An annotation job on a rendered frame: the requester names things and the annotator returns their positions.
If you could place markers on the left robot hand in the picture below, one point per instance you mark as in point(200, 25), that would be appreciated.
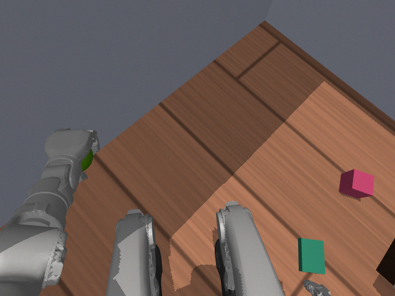
point(76, 143)

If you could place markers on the right robot hand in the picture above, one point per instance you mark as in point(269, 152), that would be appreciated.
point(316, 289)

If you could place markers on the left robot arm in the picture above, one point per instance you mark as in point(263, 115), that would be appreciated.
point(32, 243)

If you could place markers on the right robot foot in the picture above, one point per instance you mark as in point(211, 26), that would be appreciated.
point(221, 270)

